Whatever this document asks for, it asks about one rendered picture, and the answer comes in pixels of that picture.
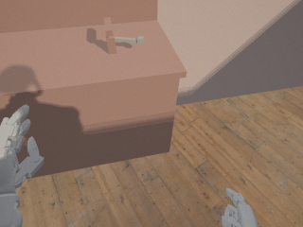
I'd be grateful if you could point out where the counter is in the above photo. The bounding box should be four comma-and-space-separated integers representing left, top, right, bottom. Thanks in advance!
0, 0, 187, 179

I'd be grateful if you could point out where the tap lever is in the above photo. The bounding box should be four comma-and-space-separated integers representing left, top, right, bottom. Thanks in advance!
115, 36, 144, 46

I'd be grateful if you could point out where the robot right hand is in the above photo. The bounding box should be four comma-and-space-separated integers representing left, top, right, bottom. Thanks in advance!
222, 188, 258, 227

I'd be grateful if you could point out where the left robot forearm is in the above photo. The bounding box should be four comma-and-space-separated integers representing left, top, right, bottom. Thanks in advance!
0, 193, 23, 227

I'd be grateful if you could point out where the robot left hand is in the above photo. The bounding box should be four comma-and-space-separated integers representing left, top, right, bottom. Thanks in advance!
0, 104, 45, 195

